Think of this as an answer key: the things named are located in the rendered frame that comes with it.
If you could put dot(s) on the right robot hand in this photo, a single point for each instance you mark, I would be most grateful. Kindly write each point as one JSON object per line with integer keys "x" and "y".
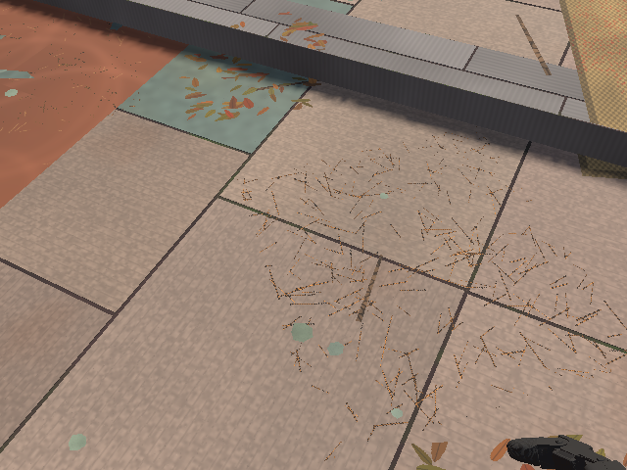
{"x": 562, "y": 453}

